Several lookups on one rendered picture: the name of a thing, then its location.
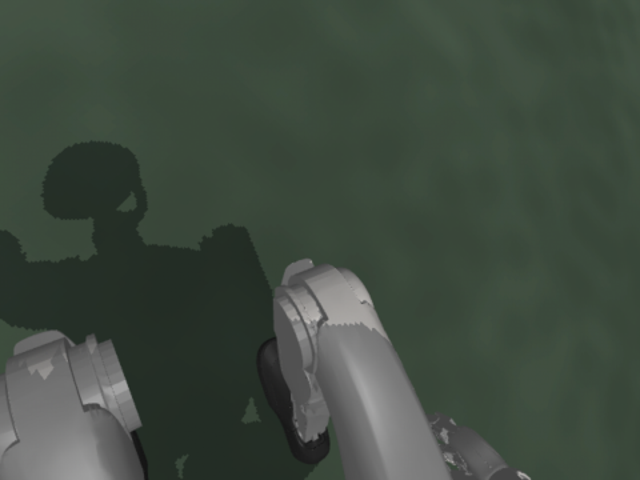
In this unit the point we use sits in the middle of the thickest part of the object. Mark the left robot foot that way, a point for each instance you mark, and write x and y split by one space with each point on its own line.
140 453

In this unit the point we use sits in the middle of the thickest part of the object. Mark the right robot hand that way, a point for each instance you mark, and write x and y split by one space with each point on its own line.
474 457

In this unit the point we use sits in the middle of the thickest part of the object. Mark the right robot foot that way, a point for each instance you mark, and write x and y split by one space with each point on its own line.
279 399

